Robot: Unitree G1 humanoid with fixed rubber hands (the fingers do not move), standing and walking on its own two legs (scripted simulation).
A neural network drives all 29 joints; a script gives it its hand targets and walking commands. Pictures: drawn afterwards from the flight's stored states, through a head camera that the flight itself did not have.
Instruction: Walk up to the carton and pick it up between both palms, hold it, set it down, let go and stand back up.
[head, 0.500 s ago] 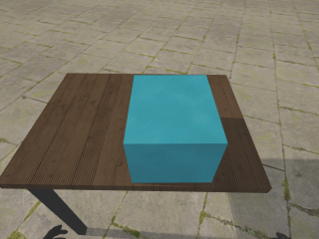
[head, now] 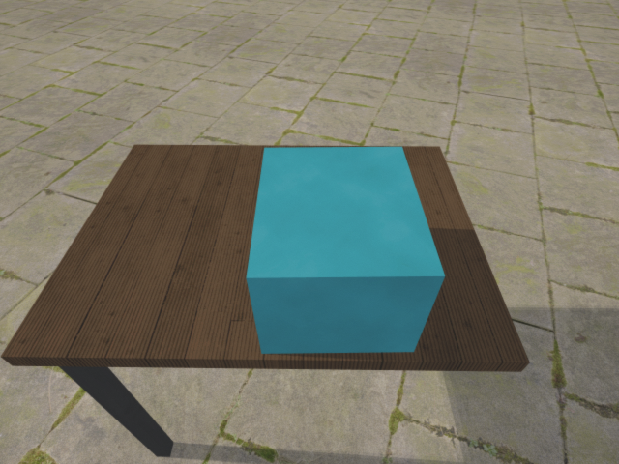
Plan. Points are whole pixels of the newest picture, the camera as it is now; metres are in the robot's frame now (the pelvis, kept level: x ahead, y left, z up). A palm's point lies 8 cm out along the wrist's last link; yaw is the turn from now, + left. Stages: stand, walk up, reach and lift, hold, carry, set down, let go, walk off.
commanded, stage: stand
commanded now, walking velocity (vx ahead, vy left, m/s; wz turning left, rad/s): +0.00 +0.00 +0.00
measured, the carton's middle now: (335, 244) +0.47 -0.02 +0.02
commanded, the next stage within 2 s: none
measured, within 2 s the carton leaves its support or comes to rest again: neither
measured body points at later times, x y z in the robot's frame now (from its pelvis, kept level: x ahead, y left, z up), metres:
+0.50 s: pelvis -0.01 +0.00 +0.00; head -0.01 +0.00 +0.45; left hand +0.09 +0.32 -0.11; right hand +0.10 -0.31 -0.12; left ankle +0.00 +0.10 -0.75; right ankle +0.00 -0.13 -0.75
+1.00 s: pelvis +0.00 +0.00 +0.00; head +0.00 +0.00 +0.45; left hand +0.09 +0.32 -0.11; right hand +0.09 -0.31 -0.12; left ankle +0.00 +0.10 -0.75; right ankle +0.00 -0.13 -0.75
